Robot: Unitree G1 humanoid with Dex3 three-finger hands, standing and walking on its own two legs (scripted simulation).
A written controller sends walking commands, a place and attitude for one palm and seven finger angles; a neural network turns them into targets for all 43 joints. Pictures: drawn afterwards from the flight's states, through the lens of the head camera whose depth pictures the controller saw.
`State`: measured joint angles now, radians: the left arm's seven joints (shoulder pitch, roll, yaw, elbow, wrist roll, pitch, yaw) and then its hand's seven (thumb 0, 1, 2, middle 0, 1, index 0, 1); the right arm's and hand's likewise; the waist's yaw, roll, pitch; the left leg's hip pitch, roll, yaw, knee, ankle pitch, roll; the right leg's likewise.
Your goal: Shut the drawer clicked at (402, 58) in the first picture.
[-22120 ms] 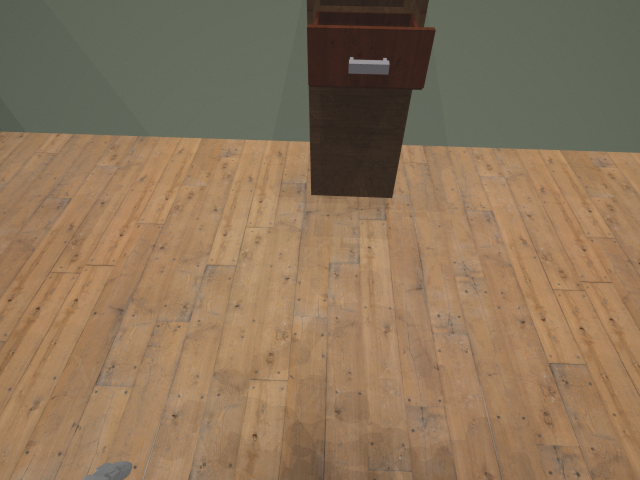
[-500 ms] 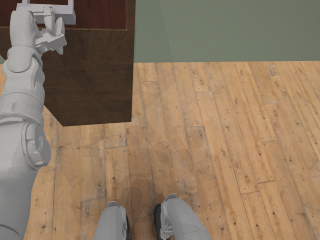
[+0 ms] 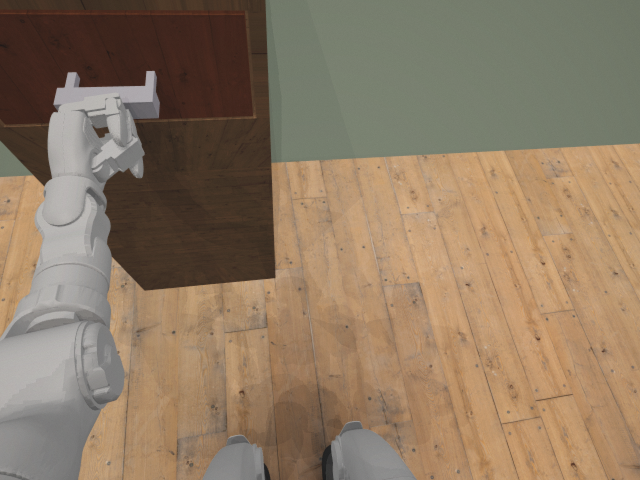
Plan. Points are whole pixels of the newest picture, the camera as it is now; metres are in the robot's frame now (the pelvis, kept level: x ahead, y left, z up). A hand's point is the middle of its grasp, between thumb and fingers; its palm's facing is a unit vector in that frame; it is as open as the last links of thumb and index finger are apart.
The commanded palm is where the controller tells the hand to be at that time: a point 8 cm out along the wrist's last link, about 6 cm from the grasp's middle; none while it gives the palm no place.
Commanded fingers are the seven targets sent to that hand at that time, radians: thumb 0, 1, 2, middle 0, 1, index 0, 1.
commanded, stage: draw the hand back to the body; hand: left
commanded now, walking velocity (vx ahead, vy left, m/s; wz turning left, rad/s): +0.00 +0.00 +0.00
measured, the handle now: (111, 91) +0.59 +0.21 +0.07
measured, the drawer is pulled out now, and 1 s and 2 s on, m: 0.00 0.00 0.00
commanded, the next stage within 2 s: step back with the hand held close in 1.32 s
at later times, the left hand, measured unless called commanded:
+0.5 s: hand (41, 236) +0.35 +0.22 +0.14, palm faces +0.08 -0.99 -0.09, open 3.3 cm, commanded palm +0.31 +0.26 +0.16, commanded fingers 0.00 0.90 0.90 -1.40 -1.60 -1.40 -1.60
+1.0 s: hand out of the picture +0.23 +0.24 +0.20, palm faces +0.38 -0.86 -0.33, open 3.3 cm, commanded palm +0.17 +0.28 +0.23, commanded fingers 0.00 0.90 0.90 -1.40 -1.60 -1.40 -1.60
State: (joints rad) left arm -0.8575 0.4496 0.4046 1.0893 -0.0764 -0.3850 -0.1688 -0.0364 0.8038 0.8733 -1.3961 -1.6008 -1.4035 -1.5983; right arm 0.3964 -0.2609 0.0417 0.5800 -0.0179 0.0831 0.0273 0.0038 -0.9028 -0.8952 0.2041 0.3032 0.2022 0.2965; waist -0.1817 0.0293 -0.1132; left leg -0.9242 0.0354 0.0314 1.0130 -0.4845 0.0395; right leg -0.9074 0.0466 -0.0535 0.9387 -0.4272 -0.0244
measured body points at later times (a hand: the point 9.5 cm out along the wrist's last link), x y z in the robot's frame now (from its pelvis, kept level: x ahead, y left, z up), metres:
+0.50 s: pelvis +0.02 +0.00 +0.04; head +0.06 +0.00 +0.49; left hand +0.34 +0.27 +0.14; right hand +0.19 -0.23 -0.05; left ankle -0.01 +0.09 -0.67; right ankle +0.00 -0.11 -0.67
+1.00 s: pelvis +0.02 +0.00 +0.07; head +0.00 -0.02 +0.52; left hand +0.20 +0.28 +0.22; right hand +0.21 -0.21 -0.02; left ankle -0.01 +0.09 -0.67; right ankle +0.00 -0.11 -0.67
